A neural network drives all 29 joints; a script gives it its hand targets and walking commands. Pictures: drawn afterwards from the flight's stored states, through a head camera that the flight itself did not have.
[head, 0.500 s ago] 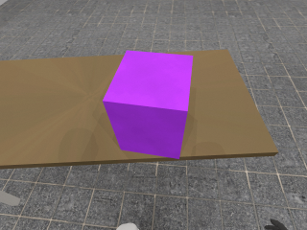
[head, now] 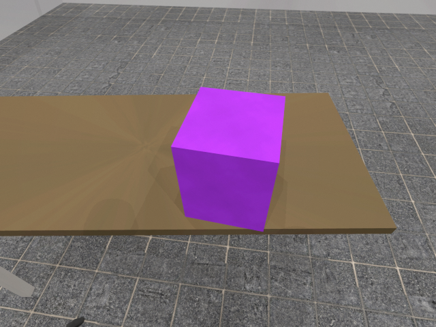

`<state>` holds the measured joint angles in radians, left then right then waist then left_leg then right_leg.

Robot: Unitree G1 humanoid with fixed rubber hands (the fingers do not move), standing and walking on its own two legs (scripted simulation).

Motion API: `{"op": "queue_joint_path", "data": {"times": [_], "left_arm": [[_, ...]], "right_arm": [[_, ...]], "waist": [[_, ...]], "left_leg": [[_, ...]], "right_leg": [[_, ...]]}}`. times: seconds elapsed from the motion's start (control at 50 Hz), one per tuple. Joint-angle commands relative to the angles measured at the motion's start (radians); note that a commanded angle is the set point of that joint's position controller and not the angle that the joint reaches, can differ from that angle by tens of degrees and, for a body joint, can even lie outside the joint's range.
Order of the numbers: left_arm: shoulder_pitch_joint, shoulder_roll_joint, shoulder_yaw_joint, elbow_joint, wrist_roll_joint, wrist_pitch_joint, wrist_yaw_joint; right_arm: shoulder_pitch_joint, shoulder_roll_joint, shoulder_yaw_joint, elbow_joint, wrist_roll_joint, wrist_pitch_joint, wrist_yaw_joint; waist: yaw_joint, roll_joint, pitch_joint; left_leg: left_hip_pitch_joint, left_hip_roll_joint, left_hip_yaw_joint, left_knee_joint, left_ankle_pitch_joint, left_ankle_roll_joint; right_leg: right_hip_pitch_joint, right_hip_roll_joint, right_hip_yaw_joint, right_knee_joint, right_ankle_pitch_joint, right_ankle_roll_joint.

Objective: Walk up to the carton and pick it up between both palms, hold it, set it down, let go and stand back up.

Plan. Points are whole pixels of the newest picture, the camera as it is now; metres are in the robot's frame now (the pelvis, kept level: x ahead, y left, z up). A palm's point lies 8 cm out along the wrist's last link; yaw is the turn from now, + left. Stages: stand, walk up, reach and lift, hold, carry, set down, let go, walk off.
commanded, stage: walk up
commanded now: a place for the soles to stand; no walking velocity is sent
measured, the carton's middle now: (232, 160) +0.48 -0.01 +0.01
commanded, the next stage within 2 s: reach and lift in 1.22 s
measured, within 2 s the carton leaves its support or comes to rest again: neither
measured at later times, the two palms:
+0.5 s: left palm out of the picture +0.08 +0.31 -0.11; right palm out of the picture +0.12 -0.30 -0.12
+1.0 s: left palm out of the picture +0.10 +0.32 -0.11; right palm out of the picture +0.15 -0.29 -0.12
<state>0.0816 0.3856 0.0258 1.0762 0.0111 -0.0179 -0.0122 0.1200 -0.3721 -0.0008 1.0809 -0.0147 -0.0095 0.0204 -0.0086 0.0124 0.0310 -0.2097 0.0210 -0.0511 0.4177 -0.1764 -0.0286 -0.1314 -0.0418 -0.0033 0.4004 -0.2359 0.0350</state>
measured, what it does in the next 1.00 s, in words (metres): stands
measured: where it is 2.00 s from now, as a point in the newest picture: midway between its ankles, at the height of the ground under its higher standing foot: outside the picture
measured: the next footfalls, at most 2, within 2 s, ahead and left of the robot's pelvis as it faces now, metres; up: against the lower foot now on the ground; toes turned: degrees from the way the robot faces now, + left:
none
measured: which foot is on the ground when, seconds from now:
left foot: down 0.00-1.00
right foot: down 0.00-1.00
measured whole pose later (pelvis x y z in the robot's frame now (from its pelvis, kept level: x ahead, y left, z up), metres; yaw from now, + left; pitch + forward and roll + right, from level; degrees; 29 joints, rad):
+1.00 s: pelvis +0.04 +0.00 +0.00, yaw +5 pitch -2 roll +0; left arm 0.11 0.38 0.03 1.05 0.01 -0.02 0.00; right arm 0.12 -0.37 -0.01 1.04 -0.02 0.00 0.02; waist 0.01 0.02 0.05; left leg -0.19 -0.01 -0.12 0.49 -0.26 -0.02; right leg -0.06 -0.07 -0.08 0.42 -0.32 0.04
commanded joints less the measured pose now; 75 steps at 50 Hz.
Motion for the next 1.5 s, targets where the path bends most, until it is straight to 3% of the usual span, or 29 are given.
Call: {"op": "queue_joint_path", "data": {"times": [0.0, 0.2, 0.36, 0.42, 0.5, 0.66, 0.76, 1.04, 1.2, 1.22, 1.24, 1.26, 1.28, 1.38, 1.44, 1.48], "left_arm": [[-0.046, 0.183, 0.037, -0.045, -0.002, -0.022, 0.009], [-0.044, 0.195, 0.033, -0.03, -0.007, -0.026, 0.016], [-0.035, 0.193, 0.034, -0.023, -0.008, -0.023, 0.02], [-0.016, 0.206, 0.04, -0.037, 0.004, -0.032, 0.02], [-0.023, 0.203, 0.044, -0.054, 0.005, -0.031, 0.02], [0.002, 0.198, 0.045, -0.074, -0.003, -0.032, 0.025], [0.006, 0.202, 0.047, -0.081, -0.008, -0.027, 0.03], [0.005, 0.207, 0.06, -0.1, -0.003, -0.019, 0.027], [0.008, 0.202, 0.065, -0.115, -0.001, -0.016, 0.022], [-0.343, 0.181, 0.041, -0.447, -0.034, 0.181, 0.046], [-0.29, 0.156, 0.051, -0.498, -0.048, 0.27, 0.054], [-0.275, 0.157, 0.061, -0.541, -0.053, 0.309, 0.055], [-0.23, 0.145, 0.085, -0.546, -0.034, 0.333, 0.052], [-0.055, 0.163, 0.172, -0.705, 0.051, 0.38, 0.032], [0.043, 0.159, 0.188, -0.708, 0.062, 0.382, 0.006], [0.045, 0.161, 0.202, -0.659, 0.071, 0.392, -0.006]], "right_arm": [[-0.07, -0.203, -0.038, -0.055, -0.001, -0.027, -0.012], [-0.062, -0.2, -0.034, -0.041, 0.005, -0.026, -0.017], [-0.064, -0.2, -0.038, -0.04, 0.004, -0.02, -0.021], [-0.049, -0.196, -0.047, -0.052, -0.005, -0.011, -0.013], [-0.049, -0.192, -0.047, -0.064, -0.007, -0.01, -0.008], [-0.034, -0.199, -0.046, -0.085, -0.005, -0.018, -0.012], [-0.026, -0.203, -0.048, -0.094, -0.003, -0.014, -0.017], [-0.047, -0.199, -0.046, -0.117, -0.005, -0.005, -0.013], [-0.05, -0.207, -0.044, -0.13, -0.005, -0.005, -0.01], [-0.393, -0.05, -0.177, -0.027, -0.081, -0.16, -0.004], [-0.32, -0.116, -0.2, -0.016, -0.087, -0.169, 0.023], [-0.307, -0.13, -0.213, -0.017, -0.082, -0.172, 0.028], [-0.278, -0.145, -0.191, -0.036, -0.074, -0.182, 0.028], [-0.152, -0.141, -0.125, -0.085, 0.001, -0.228, -0.003], [-0.122, -0.088, -0.087, -0.153, 0.032, -0.243, -0.03], [-0.128, -0.052, -0.061, -0.198, 0.034, -0.226, -0.038]], "waist": [[0.014, 0.024, -0.04], [0.008, 0.01, -0.079], [0.008, 0.0, -0.08], [0.009, -0.001, -0.067], [0.009, -0.015, -0.01], [0.02, 0.011, -0.082], [0.018, 0.013, -0.104], [0.022, -0.013, -0.044], [0.027, 0.014, -0.039], [-0.005, -0.009, -0.006], [-0.018, -0.008, 0.003], [-0.032, -0.01, -0.005], [-0.025, -0.026, -0.034], [0.007, 0.0, -0.305], [0.028, -0.02, -0.264], [0.045, -0.029, -0.164]], "left_leg": [[-0.009, 0.092, -0.105, -0.121, -0.077, 0.066], [0.05, 0.087, -0.08, -0.062, 0.149, 0.063], [0.061, 0.083, -0.081, -0.038, 0.22, 0.063], [0.03, 0.051, -0.066, -0.024, 0.05, 0.069], [-0.007, 0.046, -0.085, -0.032, 0.013, 0.073], [0.044, 0.059, -0.093, 0.008, 0.287, 0.08], [0.058, 0.056, -0.091, 0.027, 0.354, 0.087], [-0.005, 0.028, -0.095, 0.045, 0.245, 0.089], [-0.016, 0.033, -0.135, 0.025, 0.189, 0.1], [-0.04, 0.03, 0.098, 0.076, 0.063, -0.065], [0.019, 0.034, 0.082, 0.128, 0.103, -0.062], [0.038, 0.033, 0.081, 0.152, 0.112, -0.059], [0.024, 0.032, 0.081, 0.173, 0.148, -0.048], [0.193, -0.01, 0.102, 0.208, 0.398, -0.05], [0.147, -0.048, 0.126, 0.148, 0.338, -0.026], [0.096, -0.06, 0.139, 0.093, 0.217, -0.011]], "right_leg": [[0.001, -0.066, 0.04, -0.09, -0.024, -0.059], [0.028, -0.087, 0.024, -0.097, 0.101, -0.048], [0.032, -0.093, 0.007, -0.087, 0.144, -0.047], [0.035, -0.099, 0.015, -0.098, 0.012, -0.066], [0.001, -0.099, 0.013, -0.093, -0.029, -0.072], [0.087, -0.086, -0.03, -0.037, 0.178, -0.055], [0.114, -0.086, -0.046, -0.011, 0.241, -0.054], [0.099, -0.099, -0.051, -0.019, 0.137, -0.072], [0.081, -0.081, -0.059, -0.01, 0.047, -0.073], [-0.208, 0.029, -0.11, 0.088, -0.015, -0.039], [-0.209, 0.037, -0.108, 0.13, -0.002, -0.063], [-0.207, 0.039, -0.108, 0.146, 0.002, -0.071], [-0.155, 0.035, -0.103, 0.16, 0.063, -0.077], [-0.015, 0.039, -0.071, 0.161, 0.419, -0.028], [0.118, 0.041, -0.064, 0.139, 0.542, -0.009], [0.132, 0.029, -0.057, 0.097, 0.473, -0.002]]}}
